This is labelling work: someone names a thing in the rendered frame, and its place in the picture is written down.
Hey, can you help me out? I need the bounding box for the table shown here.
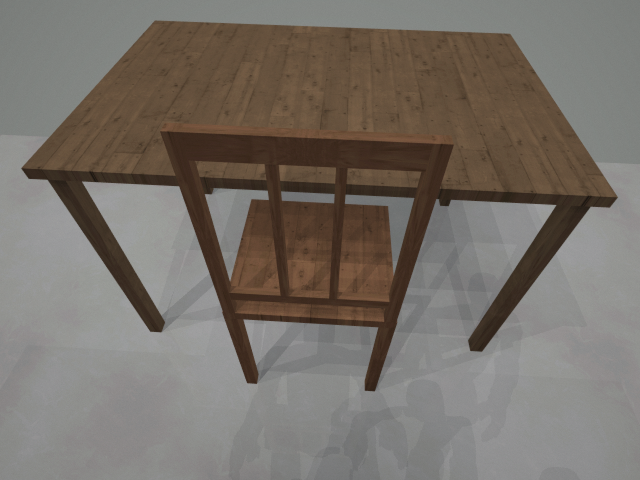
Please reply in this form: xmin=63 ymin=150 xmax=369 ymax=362
xmin=21 ymin=20 xmax=618 ymax=352

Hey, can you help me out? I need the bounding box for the chair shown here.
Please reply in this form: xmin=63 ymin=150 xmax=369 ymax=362
xmin=160 ymin=123 xmax=454 ymax=391

